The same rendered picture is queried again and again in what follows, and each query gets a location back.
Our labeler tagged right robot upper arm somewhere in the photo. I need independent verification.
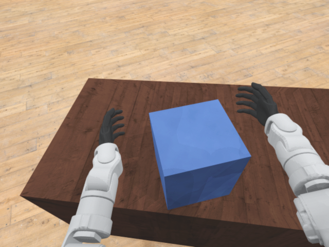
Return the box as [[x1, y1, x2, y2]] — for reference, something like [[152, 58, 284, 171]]
[[294, 188, 329, 247]]

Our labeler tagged robot left forearm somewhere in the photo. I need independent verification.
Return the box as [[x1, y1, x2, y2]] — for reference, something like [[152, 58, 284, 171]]
[[61, 143, 123, 247]]

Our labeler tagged robot left hand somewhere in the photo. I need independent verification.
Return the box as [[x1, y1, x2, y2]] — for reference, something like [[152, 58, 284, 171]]
[[99, 108, 125, 145]]

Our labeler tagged robot right forearm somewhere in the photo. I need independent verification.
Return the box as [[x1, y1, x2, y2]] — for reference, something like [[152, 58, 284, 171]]
[[264, 113, 329, 197]]

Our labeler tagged pedestal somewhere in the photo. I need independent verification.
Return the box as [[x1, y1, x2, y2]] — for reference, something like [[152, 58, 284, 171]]
[[20, 78, 329, 247]]

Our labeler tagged carton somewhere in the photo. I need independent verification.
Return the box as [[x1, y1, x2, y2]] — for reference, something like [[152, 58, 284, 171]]
[[149, 99, 251, 210]]

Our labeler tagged robot right hand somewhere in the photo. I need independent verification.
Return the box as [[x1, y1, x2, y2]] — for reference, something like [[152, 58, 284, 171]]
[[235, 82, 279, 126]]

